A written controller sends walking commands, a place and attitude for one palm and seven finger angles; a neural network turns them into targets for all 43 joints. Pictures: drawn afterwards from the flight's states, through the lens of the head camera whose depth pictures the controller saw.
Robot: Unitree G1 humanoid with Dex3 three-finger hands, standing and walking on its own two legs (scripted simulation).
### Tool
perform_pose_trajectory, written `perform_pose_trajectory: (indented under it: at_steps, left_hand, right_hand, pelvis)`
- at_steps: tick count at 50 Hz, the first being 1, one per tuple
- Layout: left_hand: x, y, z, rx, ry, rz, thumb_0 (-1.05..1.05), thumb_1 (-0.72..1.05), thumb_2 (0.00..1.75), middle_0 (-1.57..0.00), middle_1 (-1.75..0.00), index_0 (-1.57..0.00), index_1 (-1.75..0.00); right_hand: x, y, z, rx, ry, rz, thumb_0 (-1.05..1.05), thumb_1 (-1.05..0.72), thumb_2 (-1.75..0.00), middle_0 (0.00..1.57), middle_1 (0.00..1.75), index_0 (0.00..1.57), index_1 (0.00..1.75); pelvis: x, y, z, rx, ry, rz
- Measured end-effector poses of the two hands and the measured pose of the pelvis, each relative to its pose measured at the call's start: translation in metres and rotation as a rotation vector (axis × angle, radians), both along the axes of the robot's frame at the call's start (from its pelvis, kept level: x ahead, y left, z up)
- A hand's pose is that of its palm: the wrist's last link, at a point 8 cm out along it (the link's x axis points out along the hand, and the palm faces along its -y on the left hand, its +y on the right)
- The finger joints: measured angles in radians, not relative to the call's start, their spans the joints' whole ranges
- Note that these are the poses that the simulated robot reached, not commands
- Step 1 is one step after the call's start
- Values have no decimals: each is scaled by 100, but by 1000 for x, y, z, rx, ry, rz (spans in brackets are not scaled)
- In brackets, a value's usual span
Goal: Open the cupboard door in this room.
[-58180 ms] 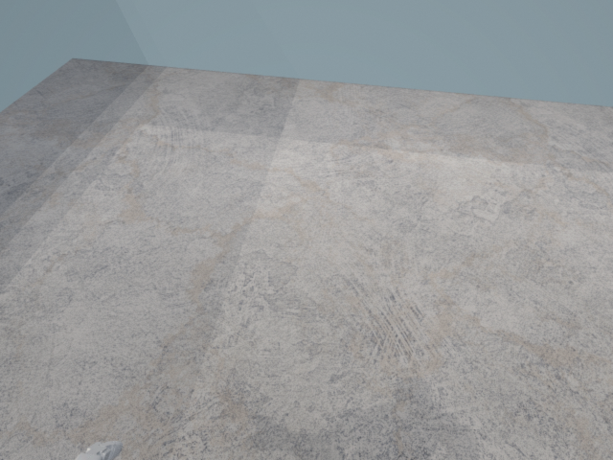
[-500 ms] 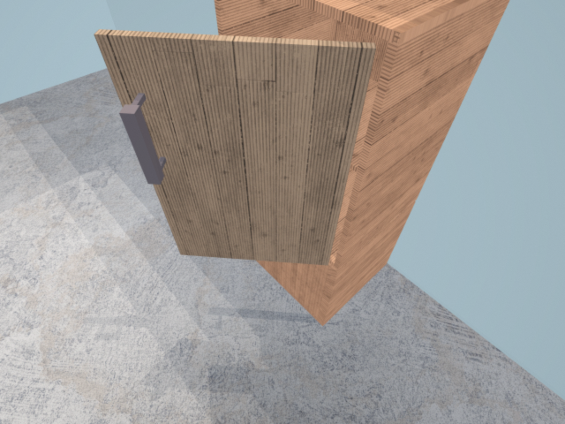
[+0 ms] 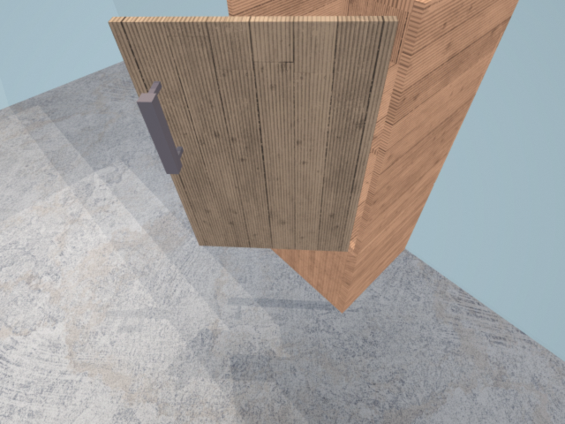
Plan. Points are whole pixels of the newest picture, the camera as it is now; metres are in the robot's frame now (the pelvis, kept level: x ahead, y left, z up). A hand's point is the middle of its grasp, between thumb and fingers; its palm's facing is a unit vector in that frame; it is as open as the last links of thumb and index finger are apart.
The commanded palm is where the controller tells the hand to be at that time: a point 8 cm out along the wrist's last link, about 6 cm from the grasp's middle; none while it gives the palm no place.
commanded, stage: come to a stop and stand still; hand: left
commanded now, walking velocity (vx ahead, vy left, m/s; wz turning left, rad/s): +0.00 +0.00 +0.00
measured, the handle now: (165, 129) +0.55 +0.25 +0.10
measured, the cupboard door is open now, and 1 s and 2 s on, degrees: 43 43 43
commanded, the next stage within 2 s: look again from close up in 1.50 s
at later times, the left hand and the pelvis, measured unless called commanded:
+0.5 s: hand out of the picture +0.01 +0.21 -0.17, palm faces +0.00 -0.98 -0.18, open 7.4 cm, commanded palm none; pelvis +0.00 +0.03 +0.01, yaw -1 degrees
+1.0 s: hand out of the picture +0.01 +0.20 -0.16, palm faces -0.02 -0.97 -0.22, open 7.4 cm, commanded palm none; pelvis +0.00 +0.02 +0.01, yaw -1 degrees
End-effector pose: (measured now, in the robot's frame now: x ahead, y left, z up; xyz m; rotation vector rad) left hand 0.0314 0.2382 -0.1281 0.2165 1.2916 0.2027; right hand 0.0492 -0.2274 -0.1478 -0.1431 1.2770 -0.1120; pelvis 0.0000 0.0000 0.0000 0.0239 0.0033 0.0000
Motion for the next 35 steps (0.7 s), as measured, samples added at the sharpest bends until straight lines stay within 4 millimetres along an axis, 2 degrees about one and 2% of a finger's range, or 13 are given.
perform_pose_trajectory:
  at_steps: [4, 8, 18, 29, 35]
  left_hand:
    - [-9, -5, -1, -41, 8, -1, 1, 91, 90, -20, -30, -20, -30]
    - [-19, 2, -13, -77, 47, 10, 1, 92, 90, -20, -30, -20, -30]
    - [-22, 16, -12, -101, 82, 9, 1, 91, 90, -20, -30, -20, -30]
    - [-28, 18, -8, -89, 104, -7, 1, 91, 90, -20, -30, -20, -30]
    - [-31, 21, -6, -65, 93, -27, 1, 91, 90, -20, -30, -20, -30]
  right_hand:
    - [2, 5, 9, -9, 4, -1, 1, -92, -90, 20, 30, 20, 30]
    - [1, 14, 14, -33, -13, -3, 1, -92, -90, 20, 30, 20, 30]
    - [-21, 30, 25, -63, 39, -20, 1, -93, -90, 20, 30, 20, 30]
    - [-51, 40, 21, -35, 107, -43, 1, -92, -90, 20, 30, 20, 30]
    - [-55, 44, 10, -8, 81, -36, 1, -92, -90, 20, 30, 20, 30]
  pelvis:
    - [1, 6, 6, -3, -4, 3]
    - [3, 16, 3, -12, -16, -4]
    - [4, 31, 12, -18, -17, -17]
    - [3, 35, 14, -24, -14, -17]
    - [-2, 38, 8, -34, -11, -7]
